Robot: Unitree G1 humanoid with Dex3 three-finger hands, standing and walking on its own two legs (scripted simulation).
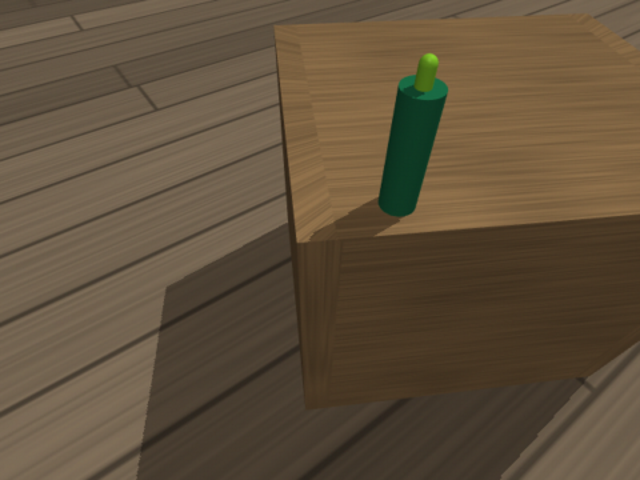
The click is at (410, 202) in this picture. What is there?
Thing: necked bottle
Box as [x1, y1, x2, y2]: [378, 53, 447, 216]
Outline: 429,53 422,56 419,60 417,73 415,75 407,76 401,79 398,85 378,199 379,206 385,212 391,215 406,215 410,213 415,207 447,92 446,85 442,81 434,77 437,67 437,58 433,54
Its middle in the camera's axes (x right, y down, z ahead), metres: +0.13 -0.14 +0.55
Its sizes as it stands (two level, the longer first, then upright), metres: 0.061 0.061 0.243
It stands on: a support 0.80 m high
